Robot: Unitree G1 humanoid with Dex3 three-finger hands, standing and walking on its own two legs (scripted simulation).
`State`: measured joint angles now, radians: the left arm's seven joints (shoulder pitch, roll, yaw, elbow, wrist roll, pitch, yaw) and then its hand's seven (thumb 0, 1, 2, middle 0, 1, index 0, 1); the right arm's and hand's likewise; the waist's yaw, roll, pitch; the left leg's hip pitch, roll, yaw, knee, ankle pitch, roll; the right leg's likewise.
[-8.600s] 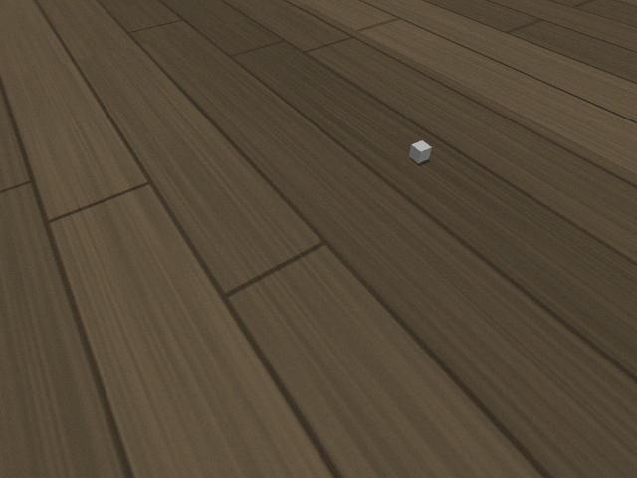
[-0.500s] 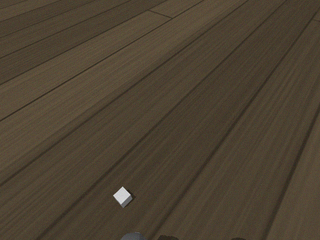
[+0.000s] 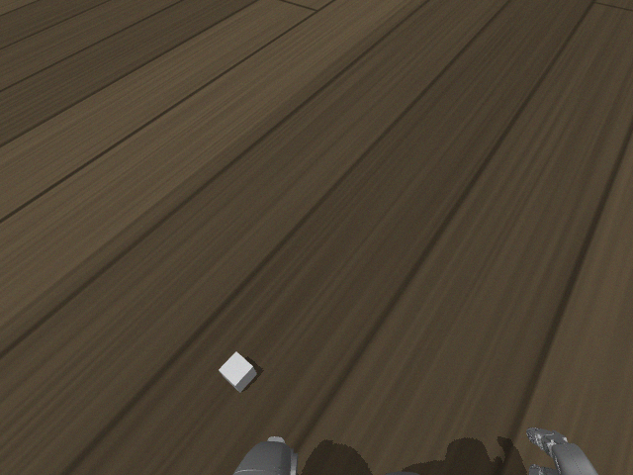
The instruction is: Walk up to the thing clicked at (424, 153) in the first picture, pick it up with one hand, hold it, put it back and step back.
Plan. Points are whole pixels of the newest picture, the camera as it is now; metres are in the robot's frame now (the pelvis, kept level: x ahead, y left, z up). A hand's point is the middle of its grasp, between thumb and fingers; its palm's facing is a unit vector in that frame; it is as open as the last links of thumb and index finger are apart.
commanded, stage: walk up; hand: left
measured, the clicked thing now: (238, 372) +0.47 +0.28 -0.71
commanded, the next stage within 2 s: stand in 1.36 s
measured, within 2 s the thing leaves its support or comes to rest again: neither
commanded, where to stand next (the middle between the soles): +0.12 +0.01 m, yaw +1 degrees
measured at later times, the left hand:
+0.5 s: hand out of the picture +0.02 +0.27 -0.13, palm faces +0.01 -0.93 -0.37, open 7.4 cm
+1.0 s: hand out of the picture +0.03 +0.27 -0.13, palm faces +0.05 -0.94 -0.33, open 7.4 cm
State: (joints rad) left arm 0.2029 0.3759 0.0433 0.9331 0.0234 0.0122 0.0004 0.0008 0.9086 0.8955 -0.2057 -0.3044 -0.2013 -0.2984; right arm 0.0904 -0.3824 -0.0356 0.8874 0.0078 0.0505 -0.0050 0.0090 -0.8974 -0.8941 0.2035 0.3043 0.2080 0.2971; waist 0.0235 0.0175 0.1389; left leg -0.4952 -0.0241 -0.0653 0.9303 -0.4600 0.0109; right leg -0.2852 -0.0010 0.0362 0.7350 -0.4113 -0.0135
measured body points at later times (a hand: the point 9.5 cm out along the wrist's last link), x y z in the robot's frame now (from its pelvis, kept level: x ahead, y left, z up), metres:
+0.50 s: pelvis -0.06 +0.01 +0.01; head -0.05 +0.00 +0.46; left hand +0.02 +0.31 -0.10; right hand +0.05 -0.29 -0.12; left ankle -0.02 +0.13 -0.72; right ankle -0.04 -0.12 -0.72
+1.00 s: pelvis -0.04 +0.01 +0.03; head -0.03 +0.01 +0.48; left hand +0.02 +0.31 -0.10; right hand +0.05 -0.29 -0.10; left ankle -0.02 +0.13 -0.72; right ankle -0.04 -0.12 -0.72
